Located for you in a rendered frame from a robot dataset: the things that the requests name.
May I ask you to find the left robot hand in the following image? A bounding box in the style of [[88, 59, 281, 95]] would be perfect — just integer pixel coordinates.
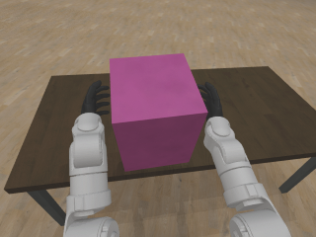
[[80, 80, 110, 116]]

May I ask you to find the right robot hand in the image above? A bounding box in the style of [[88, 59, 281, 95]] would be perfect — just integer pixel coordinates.
[[197, 82, 223, 121]]

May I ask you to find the right robot upper arm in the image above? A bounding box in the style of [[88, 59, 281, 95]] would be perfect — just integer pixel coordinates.
[[229, 208, 290, 237]]

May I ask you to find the table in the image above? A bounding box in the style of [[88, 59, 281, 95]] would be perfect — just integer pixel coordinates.
[[4, 66, 316, 226]]

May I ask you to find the carton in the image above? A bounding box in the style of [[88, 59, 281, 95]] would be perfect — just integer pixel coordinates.
[[110, 53, 208, 172]]

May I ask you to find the right robot forearm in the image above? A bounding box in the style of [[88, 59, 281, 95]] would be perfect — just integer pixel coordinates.
[[203, 117, 291, 237]]

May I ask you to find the left robot forearm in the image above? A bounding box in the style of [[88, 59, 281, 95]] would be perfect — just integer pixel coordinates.
[[63, 113, 112, 237]]

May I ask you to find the left robot upper arm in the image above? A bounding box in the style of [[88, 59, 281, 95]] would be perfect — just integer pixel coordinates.
[[64, 216, 119, 237]]

